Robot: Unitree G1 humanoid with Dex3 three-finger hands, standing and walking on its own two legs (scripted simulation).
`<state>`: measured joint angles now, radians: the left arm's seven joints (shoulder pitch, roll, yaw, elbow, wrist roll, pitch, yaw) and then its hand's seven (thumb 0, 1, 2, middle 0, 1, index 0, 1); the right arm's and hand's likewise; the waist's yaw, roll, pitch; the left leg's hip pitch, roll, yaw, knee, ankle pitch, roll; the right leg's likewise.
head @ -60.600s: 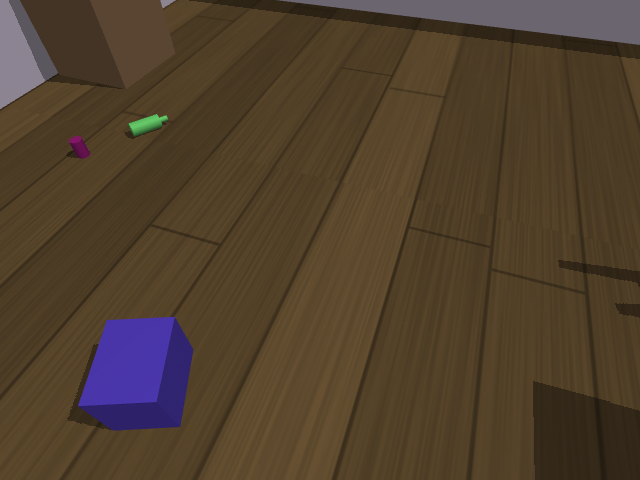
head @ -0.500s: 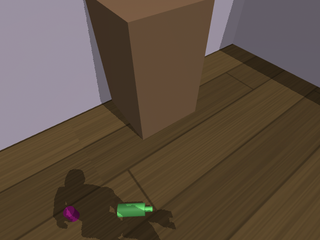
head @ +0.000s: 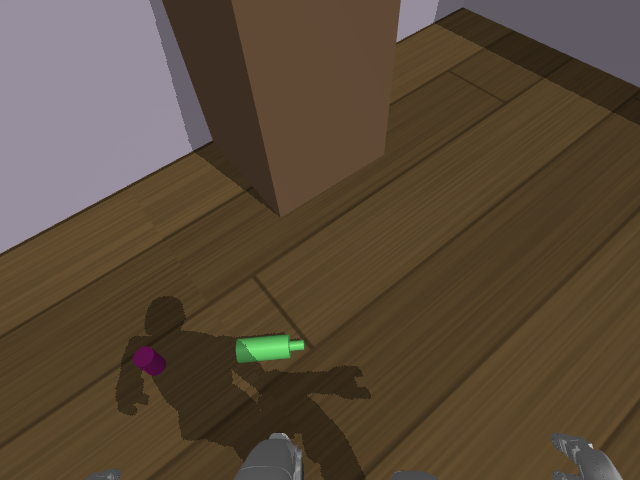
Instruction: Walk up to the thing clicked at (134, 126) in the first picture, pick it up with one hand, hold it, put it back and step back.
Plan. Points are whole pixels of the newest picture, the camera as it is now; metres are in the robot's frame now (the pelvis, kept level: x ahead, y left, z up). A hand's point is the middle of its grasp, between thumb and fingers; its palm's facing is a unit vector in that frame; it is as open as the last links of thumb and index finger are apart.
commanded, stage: step back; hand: left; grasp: from above
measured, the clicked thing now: (271, 347) +0.51 +0.22 -0.71
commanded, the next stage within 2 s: none
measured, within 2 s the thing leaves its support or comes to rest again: neither
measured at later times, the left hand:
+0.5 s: hand out of the picture -0.03 +0.30 -0.14, palm faces +0.09 -0.92 -0.38, open 7.4 cm
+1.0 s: hand out of the picture -0.21 +0.26 -0.11, palm faces +0.01 -0.90 -0.44, open 7.4 cm
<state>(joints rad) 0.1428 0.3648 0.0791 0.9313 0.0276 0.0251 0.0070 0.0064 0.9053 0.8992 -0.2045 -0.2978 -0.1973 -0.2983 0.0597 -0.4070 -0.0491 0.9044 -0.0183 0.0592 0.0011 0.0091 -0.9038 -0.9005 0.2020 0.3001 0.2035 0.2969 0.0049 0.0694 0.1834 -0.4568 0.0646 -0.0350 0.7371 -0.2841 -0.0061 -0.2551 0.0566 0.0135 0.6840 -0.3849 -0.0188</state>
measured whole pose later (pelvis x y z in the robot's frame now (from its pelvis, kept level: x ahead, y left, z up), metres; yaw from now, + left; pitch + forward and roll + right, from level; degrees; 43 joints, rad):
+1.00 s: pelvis -0.29 -0.01 +0.02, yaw +0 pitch -2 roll +2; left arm 0.22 0.34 0.08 0.85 0.04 0.05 0.01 0.01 0.90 0.90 -0.21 -0.30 -0.20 -0.30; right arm 0.21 -0.42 -0.06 0.89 -0.01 0.07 -0.01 0.01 -0.91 -0.90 0.20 0.30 0.20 0.30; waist 0.02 0.04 0.14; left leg -0.48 -0.13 -0.14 1.14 -0.45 -0.03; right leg -0.30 -0.02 0.01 0.61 -0.27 -0.02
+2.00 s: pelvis -0.55 +0.01 +0.02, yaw +2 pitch -3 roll +0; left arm 0.21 0.40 0.07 1.00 0.02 0.01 -0.02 0.01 0.90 0.90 -0.21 -0.30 -0.20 -0.30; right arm 0.21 -0.34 -0.04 0.99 -0.04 0.00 0.02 0.01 -0.90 -0.90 0.20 0.30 0.21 0.30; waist 0.02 -0.03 0.07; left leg -0.23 -0.01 -0.01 0.59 -0.31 0.01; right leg -0.26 -0.01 0.02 0.60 -0.36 -0.01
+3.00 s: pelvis -0.53 +0.00 +0.04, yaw +3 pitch -3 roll +0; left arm 0.07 0.34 0.01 1.14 0.01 -0.01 0.00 0.01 0.90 0.90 -0.21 -0.30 -0.20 -0.30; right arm 0.06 -0.34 -0.01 1.11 -0.01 0.00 0.01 0.01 -0.91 -0.90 0.20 0.30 0.20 0.30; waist 0.01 0.00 0.08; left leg -0.07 -0.01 -0.05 0.33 -0.21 0.00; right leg -0.10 -0.02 0.00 0.33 -0.18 0.02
